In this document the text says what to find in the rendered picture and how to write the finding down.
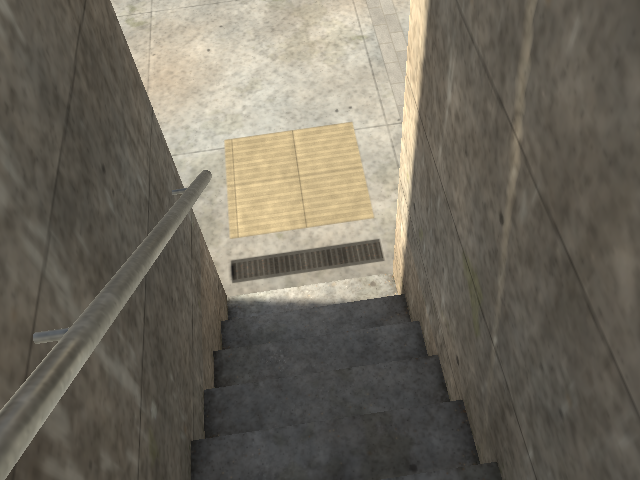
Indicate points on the stairs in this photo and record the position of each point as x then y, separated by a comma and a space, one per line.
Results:
331, 381

